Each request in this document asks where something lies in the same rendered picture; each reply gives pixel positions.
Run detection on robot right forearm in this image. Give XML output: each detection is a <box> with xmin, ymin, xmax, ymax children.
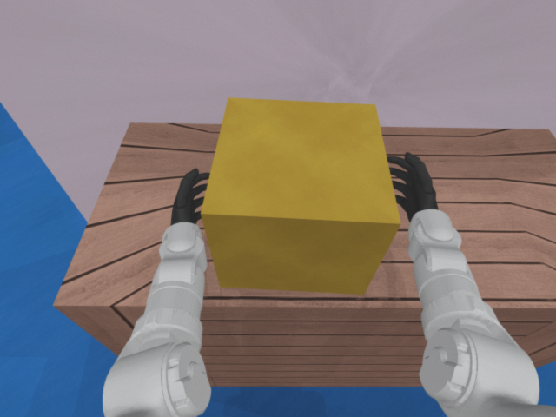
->
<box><xmin>407</xmin><ymin>209</ymin><xmax>539</xmax><ymax>404</ymax></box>

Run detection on right robot upper arm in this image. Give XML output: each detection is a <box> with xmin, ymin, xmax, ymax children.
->
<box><xmin>420</xmin><ymin>327</ymin><xmax>556</xmax><ymax>417</ymax></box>

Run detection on robot left forearm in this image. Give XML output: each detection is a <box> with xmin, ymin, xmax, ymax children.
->
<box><xmin>103</xmin><ymin>222</ymin><xmax>208</xmax><ymax>417</ymax></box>

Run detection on carton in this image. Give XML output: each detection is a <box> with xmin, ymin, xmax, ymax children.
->
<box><xmin>201</xmin><ymin>97</ymin><xmax>401</xmax><ymax>295</ymax></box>

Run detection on robot right hand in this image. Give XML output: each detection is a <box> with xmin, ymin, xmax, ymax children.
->
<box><xmin>387</xmin><ymin>152</ymin><xmax>439</xmax><ymax>222</ymax></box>

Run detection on left robot upper arm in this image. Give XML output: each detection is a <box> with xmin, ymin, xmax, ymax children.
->
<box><xmin>103</xmin><ymin>341</ymin><xmax>211</xmax><ymax>417</ymax></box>

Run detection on robot left hand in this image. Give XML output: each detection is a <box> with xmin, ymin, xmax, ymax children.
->
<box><xmin>170</xmin><ymin>169</ymin><xmax>210</xmax><ymax>226</ymax></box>

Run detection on pedestal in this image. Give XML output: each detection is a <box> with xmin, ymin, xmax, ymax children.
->
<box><xmin>53</xmin><ymin>122</ymin><xmax>556</xmax><ymax>387</ymax></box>

